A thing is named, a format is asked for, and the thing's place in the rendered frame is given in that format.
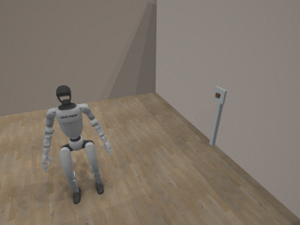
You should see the right robot upper arm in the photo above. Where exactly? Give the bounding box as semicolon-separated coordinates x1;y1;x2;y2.
45;108;56;135

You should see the panel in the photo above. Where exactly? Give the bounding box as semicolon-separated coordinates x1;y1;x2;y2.
209;86;227;146

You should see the left robot upper arm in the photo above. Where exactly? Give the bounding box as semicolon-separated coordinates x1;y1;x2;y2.
79;103;98;127

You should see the left robot forearm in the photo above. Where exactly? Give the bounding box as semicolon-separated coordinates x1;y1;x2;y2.
95;119;108;143

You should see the left robot hand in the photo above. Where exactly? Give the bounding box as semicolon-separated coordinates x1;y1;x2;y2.
103;141;113;158

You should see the robot right foot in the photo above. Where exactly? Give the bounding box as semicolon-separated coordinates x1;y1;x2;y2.
73;187;81;204

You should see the right robot hand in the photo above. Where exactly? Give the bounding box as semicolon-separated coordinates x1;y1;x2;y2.
41;155;52;173

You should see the right robot forearm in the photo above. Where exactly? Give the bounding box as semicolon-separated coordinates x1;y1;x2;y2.
42;128;53;155

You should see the humanoid robot head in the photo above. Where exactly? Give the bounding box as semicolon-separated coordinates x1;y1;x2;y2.
56;85;77;111

